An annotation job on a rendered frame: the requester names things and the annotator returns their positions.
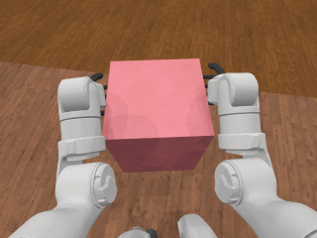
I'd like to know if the robot right thigh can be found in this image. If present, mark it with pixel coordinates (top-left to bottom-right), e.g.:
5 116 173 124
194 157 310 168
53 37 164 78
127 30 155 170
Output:
177 213 217 238

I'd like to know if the robot left foot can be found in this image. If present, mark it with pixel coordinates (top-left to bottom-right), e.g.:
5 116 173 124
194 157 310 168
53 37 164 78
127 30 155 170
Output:
146 228 158 238

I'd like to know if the left robot hand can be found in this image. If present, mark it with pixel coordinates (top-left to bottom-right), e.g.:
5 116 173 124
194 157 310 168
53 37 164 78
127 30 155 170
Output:
89 72 108 116

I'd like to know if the right robot upper arm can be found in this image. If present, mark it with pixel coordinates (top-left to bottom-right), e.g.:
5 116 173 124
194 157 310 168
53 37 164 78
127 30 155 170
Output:
214 158 317 238

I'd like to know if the robot right forearm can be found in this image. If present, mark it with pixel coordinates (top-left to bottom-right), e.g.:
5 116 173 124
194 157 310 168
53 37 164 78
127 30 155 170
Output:
207 72 277 185

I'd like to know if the left robot upper arm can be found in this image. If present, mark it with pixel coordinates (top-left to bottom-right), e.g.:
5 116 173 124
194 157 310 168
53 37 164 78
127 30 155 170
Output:
8 162 118 238

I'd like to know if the carton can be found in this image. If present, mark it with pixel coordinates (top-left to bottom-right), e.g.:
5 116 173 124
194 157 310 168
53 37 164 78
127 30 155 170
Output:
102 59 215 173

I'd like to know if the right robot hand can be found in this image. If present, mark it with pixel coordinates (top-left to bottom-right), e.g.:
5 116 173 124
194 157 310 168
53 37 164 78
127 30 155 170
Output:
202 62 226 105

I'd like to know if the robot left forearm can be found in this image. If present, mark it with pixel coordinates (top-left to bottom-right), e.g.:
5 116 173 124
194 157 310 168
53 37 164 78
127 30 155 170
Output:
54 76 106 199

